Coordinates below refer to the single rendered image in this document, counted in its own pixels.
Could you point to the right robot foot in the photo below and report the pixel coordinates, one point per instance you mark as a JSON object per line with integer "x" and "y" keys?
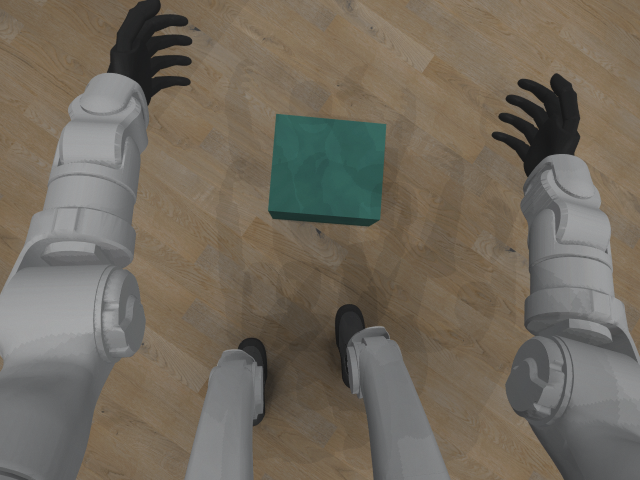
{"x": 349, "y": 320}

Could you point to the right robot forearm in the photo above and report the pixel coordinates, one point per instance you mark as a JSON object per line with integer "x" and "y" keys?
{"x": 570, "y": 262}

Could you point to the left robot upper arm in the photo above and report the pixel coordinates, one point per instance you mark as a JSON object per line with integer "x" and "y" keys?
{"x": 62, "y": 329}

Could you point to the left robot foot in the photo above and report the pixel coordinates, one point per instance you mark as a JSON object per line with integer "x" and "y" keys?
{"x": 255, "y": 348}

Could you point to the right robot upper arm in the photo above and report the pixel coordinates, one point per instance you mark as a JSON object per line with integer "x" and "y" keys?
{"x": 583, "y": 404}

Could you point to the right robot hand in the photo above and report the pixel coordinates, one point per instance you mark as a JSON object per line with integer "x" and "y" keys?
{"x": 557, "y": 133}

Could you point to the left robot forearm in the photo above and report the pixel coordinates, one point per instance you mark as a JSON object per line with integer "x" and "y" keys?
{"x": 93, "y": 183}

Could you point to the carton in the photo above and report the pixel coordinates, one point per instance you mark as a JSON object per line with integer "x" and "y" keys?
{"x": 327, "y": 170}

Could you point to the robot foot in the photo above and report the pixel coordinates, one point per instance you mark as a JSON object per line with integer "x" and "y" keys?
{"x": 255, "y": 348}
{"x": 349, "y": 320}

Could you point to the left robot hand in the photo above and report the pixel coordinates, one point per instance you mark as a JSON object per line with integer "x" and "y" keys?
{"x": 131, "y": 55}

